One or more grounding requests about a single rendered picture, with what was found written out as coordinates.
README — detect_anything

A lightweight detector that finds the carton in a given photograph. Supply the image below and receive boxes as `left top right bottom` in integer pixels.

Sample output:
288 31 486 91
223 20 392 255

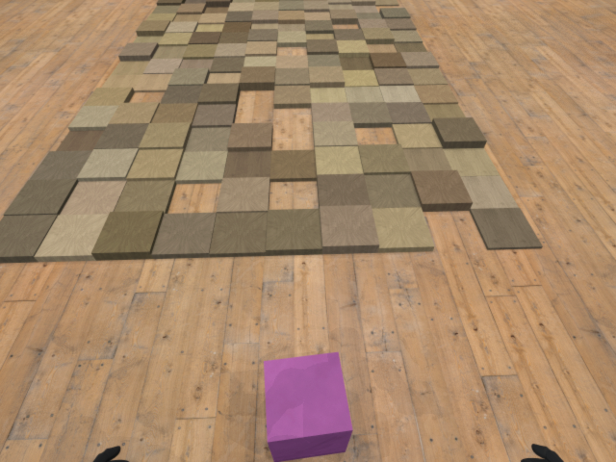
264 352 353 462

